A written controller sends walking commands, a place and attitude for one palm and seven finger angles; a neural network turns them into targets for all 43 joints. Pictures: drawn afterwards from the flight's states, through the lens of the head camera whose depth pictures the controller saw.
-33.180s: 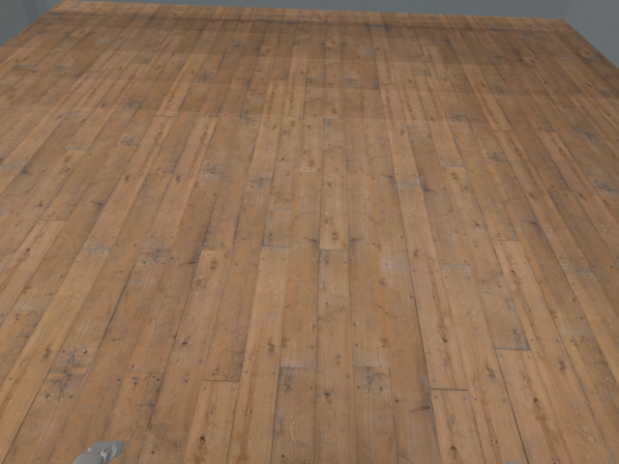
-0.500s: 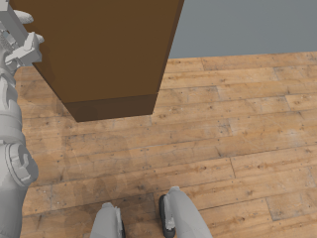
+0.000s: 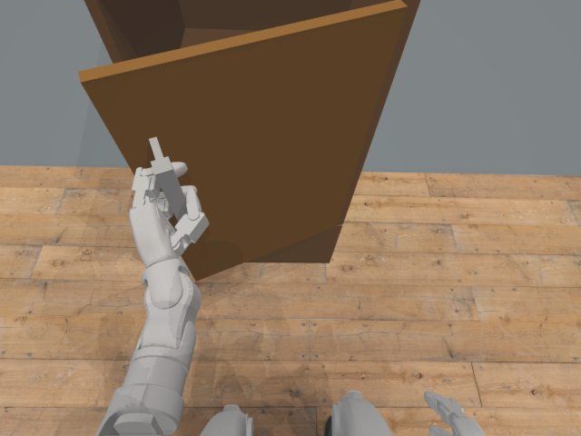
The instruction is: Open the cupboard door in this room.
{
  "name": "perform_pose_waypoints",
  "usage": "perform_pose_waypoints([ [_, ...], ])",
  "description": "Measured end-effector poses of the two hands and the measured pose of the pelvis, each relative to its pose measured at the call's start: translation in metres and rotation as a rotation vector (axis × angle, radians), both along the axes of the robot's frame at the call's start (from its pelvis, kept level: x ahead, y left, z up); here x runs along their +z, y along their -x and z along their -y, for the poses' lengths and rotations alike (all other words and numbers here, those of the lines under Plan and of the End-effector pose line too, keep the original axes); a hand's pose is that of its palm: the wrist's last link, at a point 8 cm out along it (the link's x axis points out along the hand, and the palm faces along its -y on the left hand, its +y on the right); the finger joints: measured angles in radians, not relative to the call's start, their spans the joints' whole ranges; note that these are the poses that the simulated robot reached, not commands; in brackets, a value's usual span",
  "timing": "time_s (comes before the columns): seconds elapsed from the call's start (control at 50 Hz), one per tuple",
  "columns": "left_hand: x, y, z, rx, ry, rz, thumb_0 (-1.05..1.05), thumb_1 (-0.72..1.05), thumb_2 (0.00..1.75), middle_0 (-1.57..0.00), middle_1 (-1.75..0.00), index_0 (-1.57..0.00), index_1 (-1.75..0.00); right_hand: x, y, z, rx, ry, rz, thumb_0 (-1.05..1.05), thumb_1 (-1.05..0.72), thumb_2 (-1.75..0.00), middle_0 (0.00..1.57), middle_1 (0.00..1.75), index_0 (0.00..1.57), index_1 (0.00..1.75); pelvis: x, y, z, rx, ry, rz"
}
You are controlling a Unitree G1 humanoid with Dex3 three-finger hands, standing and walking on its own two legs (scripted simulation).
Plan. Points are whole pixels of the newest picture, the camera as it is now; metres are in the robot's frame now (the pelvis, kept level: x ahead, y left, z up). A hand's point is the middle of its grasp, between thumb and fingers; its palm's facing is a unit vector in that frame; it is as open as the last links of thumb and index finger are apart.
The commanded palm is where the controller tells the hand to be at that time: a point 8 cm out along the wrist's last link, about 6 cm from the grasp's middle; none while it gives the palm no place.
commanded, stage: pull the door open along its arc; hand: left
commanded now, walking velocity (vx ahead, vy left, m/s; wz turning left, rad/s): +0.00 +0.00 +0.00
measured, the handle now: (172, 186) +0.44 +0.18 +0.04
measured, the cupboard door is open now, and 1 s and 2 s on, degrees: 24 46 47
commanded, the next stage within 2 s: open thumb and fingers to let go in 0.28 s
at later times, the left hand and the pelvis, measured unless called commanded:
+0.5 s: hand (263, 281) +0.31 +0.04 +0.04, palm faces +0.40 -0.92 -0.03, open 6.2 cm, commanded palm +0.25 +0.09 +0.04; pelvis -0.01 -0.04 +0.00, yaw +3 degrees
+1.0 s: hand (265, 284) +0.30 +0.04 +0.04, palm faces +0.41 -0.91 -0.02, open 13.8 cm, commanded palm +0.25 +0.08 +0.04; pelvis -0.03 -0.05 +0.00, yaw +3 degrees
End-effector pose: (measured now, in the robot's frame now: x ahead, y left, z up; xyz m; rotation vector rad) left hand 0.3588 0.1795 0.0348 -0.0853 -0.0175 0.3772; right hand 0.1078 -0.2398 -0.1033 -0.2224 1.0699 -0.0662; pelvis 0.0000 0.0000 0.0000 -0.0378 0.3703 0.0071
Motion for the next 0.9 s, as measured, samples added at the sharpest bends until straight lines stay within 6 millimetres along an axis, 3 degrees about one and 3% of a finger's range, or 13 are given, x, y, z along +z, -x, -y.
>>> perform_pose_waypoints([
  [0.1,0.003,0.033,0.029,0.07,-0.052,-0.028,0.01,0.7,0.81,-0.3,-1.34,-0.33,-1.3,0.0,-0.031,-0.013,0.061,-0.037,0.074,0.01,-0.91,-0.9,0.2,0.3,0.2,0.3,0.002,0.001,0.006,0.011,-0.01,0.027],
  [0.24,0.005,0.074,0.067,0.053,-0.057,-0.051,0.01,0.69,0.78,-0.29,-1.32,-0.32,-1.32,0.006,-0.055,-0.022,0.109,-0.062,0.155,0.01,-0.91,-0.9,0.2,0.3,0.2,0.3,0.004,0.003,0.016,0.03,-0.02,0.066],
  [0.42,0.007,0.099,0.096,-0.009,-0.1,-0.058,0.01,0.67,0.76,-0.33,-1.33,-0.34,-1.34,0.01,-0.069,-0.013,0.13,-0.062,0.231,0.01,-0.91,-0.9,0.2,0.3,0.2,0.3,0.002,0.007,0.032,0.04,-0.034,0.093],
  [0.62,0.007,0.095,0.097,0.058,-0.098,-0.053,0.01,0.5,0.73,-0.36,-1.31,-0.37,-1.31,0.0,-0.055,0.011,0.117,-0.04,0.209,0.01,-0.91,-0.9,0.2,0.3,0.2,0.3,-0.001,0.016,0.046,0.042,-0.051,0.095],
  [0.9,0.007,0.098,0.096,0.051,-0.098,-0.039,0.01,-0.27,0.4,-0.32,-1.21,-0.32,-1.21,-0.007,-0.02,0.031,0.069,-0.015,0.161,0.01,-0.91,-0.9,0.2,0.3,0.2,0.3,-0.001,0.025,0.05,0.035,-0.059,0.104],
])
